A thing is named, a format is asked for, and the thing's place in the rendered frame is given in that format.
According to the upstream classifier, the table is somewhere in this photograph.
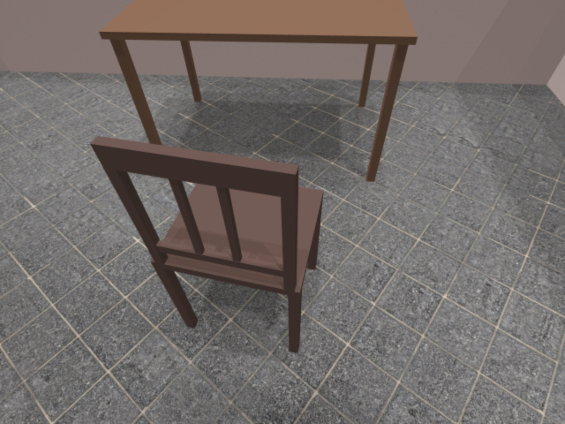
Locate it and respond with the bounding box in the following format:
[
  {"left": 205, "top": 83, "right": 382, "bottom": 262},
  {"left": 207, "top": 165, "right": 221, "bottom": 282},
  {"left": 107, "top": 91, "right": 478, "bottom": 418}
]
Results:
[{"left": 99, "top": 0, "right": 418, "bottom": 182}]

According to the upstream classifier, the chair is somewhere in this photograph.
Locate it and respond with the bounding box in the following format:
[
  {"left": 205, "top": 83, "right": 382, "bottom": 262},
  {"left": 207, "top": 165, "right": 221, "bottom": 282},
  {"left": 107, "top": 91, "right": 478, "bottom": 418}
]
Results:
[{"left": 90, "top": 136, "right": 324, "bottom": 353}]

